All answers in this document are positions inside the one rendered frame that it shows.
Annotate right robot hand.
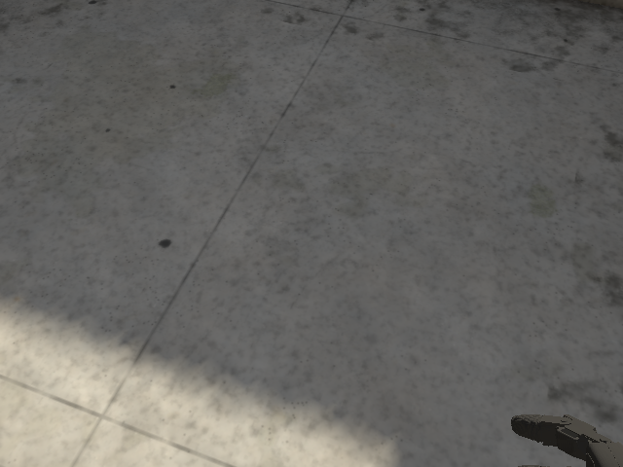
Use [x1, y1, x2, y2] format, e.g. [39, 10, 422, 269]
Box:
[511, 414, 623, 467]

